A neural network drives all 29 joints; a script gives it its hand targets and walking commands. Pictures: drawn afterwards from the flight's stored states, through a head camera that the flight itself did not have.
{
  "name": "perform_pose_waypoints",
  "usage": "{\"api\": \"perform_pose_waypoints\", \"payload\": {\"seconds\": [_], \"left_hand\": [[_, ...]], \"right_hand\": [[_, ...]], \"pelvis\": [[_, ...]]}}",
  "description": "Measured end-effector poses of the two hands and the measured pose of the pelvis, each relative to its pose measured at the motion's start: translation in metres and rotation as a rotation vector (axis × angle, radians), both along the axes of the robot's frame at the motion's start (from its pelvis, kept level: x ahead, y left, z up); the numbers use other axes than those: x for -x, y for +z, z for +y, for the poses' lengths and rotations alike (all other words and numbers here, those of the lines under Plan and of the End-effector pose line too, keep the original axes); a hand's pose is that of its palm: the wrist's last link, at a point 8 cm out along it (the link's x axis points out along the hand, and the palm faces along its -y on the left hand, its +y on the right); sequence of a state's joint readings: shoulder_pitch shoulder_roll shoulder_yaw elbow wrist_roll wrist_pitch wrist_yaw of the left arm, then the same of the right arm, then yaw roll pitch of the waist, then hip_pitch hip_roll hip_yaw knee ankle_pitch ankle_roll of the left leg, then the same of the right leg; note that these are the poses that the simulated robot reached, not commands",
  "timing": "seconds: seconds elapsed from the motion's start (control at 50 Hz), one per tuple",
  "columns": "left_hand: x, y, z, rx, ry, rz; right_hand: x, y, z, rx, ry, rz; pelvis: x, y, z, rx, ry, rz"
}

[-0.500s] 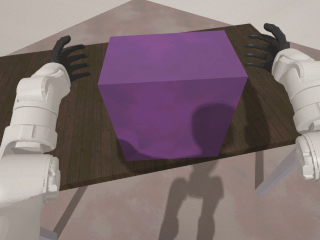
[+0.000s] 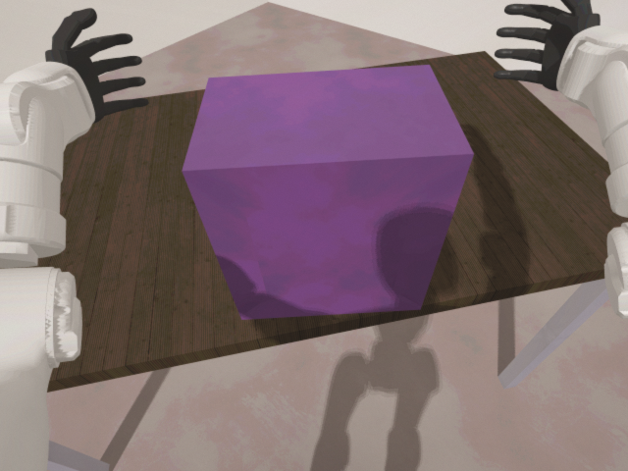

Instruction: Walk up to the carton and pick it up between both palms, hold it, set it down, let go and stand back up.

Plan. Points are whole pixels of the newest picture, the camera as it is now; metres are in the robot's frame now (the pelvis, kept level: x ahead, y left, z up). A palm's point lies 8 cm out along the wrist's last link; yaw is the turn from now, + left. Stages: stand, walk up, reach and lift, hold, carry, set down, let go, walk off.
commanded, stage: set down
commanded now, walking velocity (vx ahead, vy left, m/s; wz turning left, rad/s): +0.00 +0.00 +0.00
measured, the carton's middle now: (325, 205) +0.45 +0.00 +0.10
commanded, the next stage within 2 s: none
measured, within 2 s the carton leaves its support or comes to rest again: neither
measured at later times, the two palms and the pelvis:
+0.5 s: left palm (98, 181) +0.40 +0.24 +0.21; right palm (549, 157) +0.40 -0.25 +0.20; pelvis +0.01 +0.01 +0.00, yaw -1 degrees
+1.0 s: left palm (110, 253) +0.35 +0.24 +0.15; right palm (554, 228) +0.34 -0.25 +0.14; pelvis +0.00 +0.01 +0.00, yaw -2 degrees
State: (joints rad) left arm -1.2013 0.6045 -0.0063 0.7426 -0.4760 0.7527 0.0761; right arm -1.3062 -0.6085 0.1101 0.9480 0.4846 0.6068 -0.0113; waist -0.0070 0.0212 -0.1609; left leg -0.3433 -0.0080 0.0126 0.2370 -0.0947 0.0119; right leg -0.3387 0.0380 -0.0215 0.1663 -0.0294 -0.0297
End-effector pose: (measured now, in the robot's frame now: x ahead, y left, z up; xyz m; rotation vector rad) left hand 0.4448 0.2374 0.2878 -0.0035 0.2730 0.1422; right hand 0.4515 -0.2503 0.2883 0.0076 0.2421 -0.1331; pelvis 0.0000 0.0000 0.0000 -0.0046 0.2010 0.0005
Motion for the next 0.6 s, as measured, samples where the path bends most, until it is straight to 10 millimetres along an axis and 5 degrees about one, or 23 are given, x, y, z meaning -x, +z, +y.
{"api": "perform_pose_waypoints", "payload": {"seconds": [0.16, 0.4, 0.6], "left_hand": [[0.004, -0.002, 0.004, 0.021, -0.025, -0.007], [0.035, -0.074, 0.008, 0.009, -0.047, 0.022], [0.055, -0.087, 0.006, 0.008, -0.041, 0.012]], "right_hand": [[0.006, -0.007, 0.000, 0.013, 0.004, 0.013], [0.038, -0.089, 0.003, 0.006, 0.037, 0.035], [0.059, -0.089, -0.001, 0.035, 0.038, 0.019]], "pelvis": [[-0.004, 0.003, 0.001, 0.000, 0.002, -0.065], [-0.008, 0.004, 0.005, 0.000, -0.009, -0.103], [-0.003, 0.003, 0.007, 0.000, -0.019, -0.135]]}}
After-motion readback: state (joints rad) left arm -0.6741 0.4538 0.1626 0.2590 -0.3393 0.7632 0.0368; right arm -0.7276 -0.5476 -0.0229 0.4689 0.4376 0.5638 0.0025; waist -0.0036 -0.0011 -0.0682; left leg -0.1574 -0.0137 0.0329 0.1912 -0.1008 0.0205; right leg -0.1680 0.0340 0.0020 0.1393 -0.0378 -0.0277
